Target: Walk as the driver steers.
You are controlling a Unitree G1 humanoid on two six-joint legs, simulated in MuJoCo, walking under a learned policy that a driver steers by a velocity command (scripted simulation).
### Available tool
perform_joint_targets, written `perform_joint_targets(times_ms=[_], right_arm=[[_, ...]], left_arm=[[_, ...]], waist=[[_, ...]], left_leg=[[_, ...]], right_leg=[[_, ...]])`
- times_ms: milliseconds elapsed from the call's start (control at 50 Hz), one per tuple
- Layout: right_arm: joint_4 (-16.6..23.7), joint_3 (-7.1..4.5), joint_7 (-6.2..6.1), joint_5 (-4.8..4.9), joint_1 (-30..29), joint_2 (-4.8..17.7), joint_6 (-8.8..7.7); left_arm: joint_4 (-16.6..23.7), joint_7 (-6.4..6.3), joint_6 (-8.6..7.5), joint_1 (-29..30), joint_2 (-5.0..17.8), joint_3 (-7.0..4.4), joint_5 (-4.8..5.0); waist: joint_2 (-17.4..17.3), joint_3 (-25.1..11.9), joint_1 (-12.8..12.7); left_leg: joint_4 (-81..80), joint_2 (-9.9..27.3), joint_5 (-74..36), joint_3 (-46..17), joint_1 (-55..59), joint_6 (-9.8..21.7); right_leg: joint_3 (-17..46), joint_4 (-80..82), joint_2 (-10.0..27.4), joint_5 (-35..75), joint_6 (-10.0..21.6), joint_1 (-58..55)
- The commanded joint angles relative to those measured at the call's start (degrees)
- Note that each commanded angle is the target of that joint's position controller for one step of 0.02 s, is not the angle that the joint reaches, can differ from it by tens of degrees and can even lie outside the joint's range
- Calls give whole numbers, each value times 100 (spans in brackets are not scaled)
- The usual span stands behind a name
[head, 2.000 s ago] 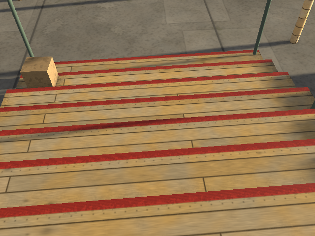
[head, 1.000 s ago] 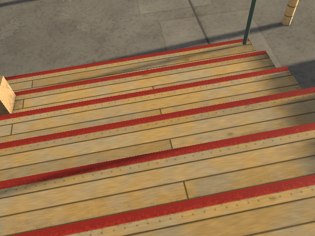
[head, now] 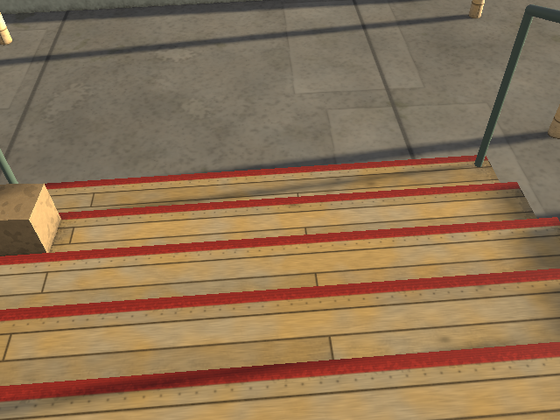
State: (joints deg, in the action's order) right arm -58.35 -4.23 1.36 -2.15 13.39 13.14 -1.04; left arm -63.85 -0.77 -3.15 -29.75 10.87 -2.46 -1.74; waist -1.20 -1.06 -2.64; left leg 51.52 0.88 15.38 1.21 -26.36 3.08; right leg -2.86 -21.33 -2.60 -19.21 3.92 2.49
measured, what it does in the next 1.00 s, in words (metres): goes down: left foot 0.13 m lower, then right foot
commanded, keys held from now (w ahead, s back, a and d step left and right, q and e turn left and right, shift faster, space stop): no key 0.64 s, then w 0.36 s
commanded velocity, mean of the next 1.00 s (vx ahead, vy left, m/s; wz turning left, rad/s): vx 0.19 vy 0.00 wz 0.00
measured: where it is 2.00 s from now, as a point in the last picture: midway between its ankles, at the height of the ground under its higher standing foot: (277, 361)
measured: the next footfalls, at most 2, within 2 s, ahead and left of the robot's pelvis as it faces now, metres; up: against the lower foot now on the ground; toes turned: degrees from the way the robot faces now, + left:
left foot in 0.30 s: +0.30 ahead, +0.13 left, -0.13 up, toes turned +4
right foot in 0.66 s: +0.30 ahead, -0.07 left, -0.13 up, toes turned +0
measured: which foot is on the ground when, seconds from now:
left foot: up 0.00-0.28, down 0.30-0.70, up 0.72-0.96, down 0.98-1.00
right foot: down 0.00-0.30, up 0.32-0.64, down 0.66-0.96, up 0.98-1.00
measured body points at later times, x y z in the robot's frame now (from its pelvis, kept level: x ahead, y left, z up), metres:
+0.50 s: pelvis +0.20 +0.06 -0.14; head +0.23 +0.08 +0.31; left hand +0.21 +0.29 -0.31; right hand +0.23 -0.17 -0.28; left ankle +0.26 +0.13 -0.87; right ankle +0.19 -0.07 -0.75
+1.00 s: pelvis +0.28 +0.07 -0.14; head +0.28 +0.08 +0.31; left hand +0.24 +0.32 -0.30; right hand +0.32 -0.19 -0.28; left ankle +0.25 +0.13 -0.88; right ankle +0.26 -0.07 -0.86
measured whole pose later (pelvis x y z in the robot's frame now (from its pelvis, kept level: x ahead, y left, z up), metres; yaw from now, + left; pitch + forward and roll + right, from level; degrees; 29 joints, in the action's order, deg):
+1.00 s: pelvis +0.28 +0.07 -0.14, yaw +0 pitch +1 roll -1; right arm -56.2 -1.6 0.4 -2.1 18.2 12.3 -1.9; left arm -62.2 -0.3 0.2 -22.4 12.3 -4.4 -0.9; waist 1.2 -2.7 0.0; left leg 29.3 -2.7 19.1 4.4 -12.2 4.5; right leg 0.0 -36.8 0.8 -22.8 3.5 15.9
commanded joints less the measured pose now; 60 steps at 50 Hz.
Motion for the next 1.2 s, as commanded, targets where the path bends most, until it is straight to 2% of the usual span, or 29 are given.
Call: perform_joint_targets(times_ms=[20,60,140,200,260,280,300,320,340,400,420,460,480,520,580,640,680,700,720,760,820,940,960,980,1000,1020,1080,1160,1200], right_arm=[[314,-84,57,26,-463,256,-68],[489,-59,46,40,-1021,223,-166],[713,101,201,19,-1405,-13,-191],[798,173,175,79,-1548,37,-150],[317,160,10,107,-391,232,-233],[-107,119,-30,9,754,314,-293],[-474,14,3,-47,1610,749,-316],[-423,-23,60,16,1993,1130,-339],[-149,-2,128,271,1756,973,-285],[406,249,-262,154,216,229,-200],[392,299,-291,84,226,226,-206],[406,324,-239,21,39,312,-325],[369,342,-235,113,76,277,-382],[300,436,-205,119,87,97,-393],[245,451,-187,111,340,232,-218],[306,457,-186,99,324,298,29],[260,425,-173,104,682,258,99],[353,434,-135,220,851,57,139],[434,381,-128,112,467,222,165],[543,292,-50,45,259,297,132],[395,295,50,-40,480,75,62],[129,257,-61,23,1266,1,10],[-35,211,-104,19,1740,117,-48],[-153,134,-167,-37,2333,465,-139],[-136,20,-166,39,2455,1079,-127],[-116,27,-154,33,2292,993,-132],[209,115,-145,104,1384,574,-271],[-145,189,-211,111,2106,308,-381],[-277,226,-274,140,2233,204,-445]], left_arm=[[24,-59,-172,-418,460,-22,1],[-95,-133,-268,-536,426,29,29],[152,-128,-269,120,298,138,103],[81,-182,-173,-85,342,182,4],[-9,-235,30,-404,460,139,-87],[-42,-231,68,-358,573,110,-8],[-107,-208,100,-727,505,75,123],[-200,-315,147,-1822,128,66,539],[-106,-388,116,-1619,307,113,651],[379,-235,389,100,404,87,51],[466,-204,549,456,461,56,-110],[454,-144,639,479,258,43,-94],[483,-107,645,523,25,87,-58],[392,-81,611,424,-159,159,-25],[454,-41,650,957,98,162,69],[442,11,662,1099,97,220,-21],[326,3,445,629,383,188,-125],[202,-26,438,654,771,72,36],[129,-29,425,357,839,-10,108],[219,-52,362,619,869,-73,85],[389,-43,241,1125,711,-146,130],[517,34,291,1273,762,-299,107],[561,31,273,1344,633,-280,58],[645,56,226,1322,130,-174,53],[849,100,168,1508,199,-187,73],[1006,143,152,1935,600,-257,-12],[743,285,188,1687,631,-286,12],[669,338,293,1811,430,-233,-28],[799,331,190,2260,366,-206,-20]], waist=[[459,882,64],[561,889,-70],[496,736,-97],[469,866,-338],[127,589,-70],[-159,242,458],[-765,-292,636],[-1440,-1632,300],[-977,-2345,556],[-310,-1071,286],[-318,-565,308],[-105,-64,-10],[-32,84,-108],[-446,-154,-222],[-780,-208,54],[-368,372,32],[208,453,12],[1219,699,225],[1582,881,-92],[1287,1027,45],[884,638,386],[599,458,734],[252,485,928],[-938,306,1036],[-1214,723,936],[-616,1095,843],[-210,1053,283],[-286,671,272],[-294,636,320]], left_leg=[[42,207,-1055,-224,-1763,-106],[-453,267,-1711,-325,-2126,-147],[-2143,27,-4155,56,158,1],[-2549,81,-4389,66,541,-21],[-3676,163,-4382,-3,1277,-77],[-4197,125,-4986,341,2451,-134],[-3649,654,-6617,65,3992,-137],[-977,2092,-10290,-902,6305,506],[-974,2624,-10045,-1529,6459,1088],[-2949,2362,-3807,-1738,2908,1702],[-3243,2218,-3548,-1684,1533,1701],[-3465,1724,-3689,-1087,176,1449],[-3516,1426,-3454,-713,-109,1301],[-3368,1004,-3388,-247,59,945],[-3620,977,-1358,-575,266,786],[-3878,961,966,-936,-398,565],[-3355,635,2054,-1010,-496,151],[-2770,-77,1688,-221,-671,83],[-1607,-418,1359,268,-660,-5],[-621,-264,882,141,-606,-75],[-635,-259,567,205,201,-128],[-2312,-467,415,554,2440,67],[-2775,-242,570,217,3208,106],[-3724,1105,2005,-1762,3794,288],[-4338,2027,2721,-3529,3616,747],[-4439,2187,2938,-3700,3021,1057],[-4607,1383,1013,-2156,2533,727],[-3888,965,-2464,-907,2791,599],[-3544,674,-2262,-625,2968,503]], right_leg=[[1315,719,1449,1874,932,-440],[1128,373,1425,2725,782,-790],[454,-297,778,1653,418,1169],[526,-1180,744,1218,372,1367],[528,-3147,542,1316,385,704],[266,-4510,299,1280,321,975],[69,-6117,-66,-1228,186,1984],[256,-8533,-452,-4073,-164,3634],[697,-8833,-183,-3648,-170,4381],[503,-7792,528,-1729,-339,4172],[429,-7456,524,-1425,-313,3460],[670,-6006,486,-13,-326,2551],[643,-4982,497,614,-382,2282],[446,-3166,479,817,-323,1603],[260,-2170,256,505,-297,1043],[146,-1186,262,436,-231,357],[982,-139,943,-191,-59,-5],[1602,282,1196,-1886,309,478],[2499,1146,1659,-3100,599,871],[2775,1638,1957,-2744,765,1240],[1766,1465,1486,-1478,546,1524],[1262,525,1222,-1471,606,2547],[1039,-250,1024,-1348,504,3120],[329,-2269,473,-1202,248,3812],[107,-3032,-31,-1175,220,4984],[568,-3409,420,-693,283,5130],[571,-3407,715,684,31,4322],[258,-3607,582,1682,-85,4210],[342,-2908,563,2505,-42,4363]])
Over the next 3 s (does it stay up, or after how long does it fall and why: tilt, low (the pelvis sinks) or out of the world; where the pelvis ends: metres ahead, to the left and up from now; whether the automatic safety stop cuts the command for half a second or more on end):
stays up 1.40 0.02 -0.54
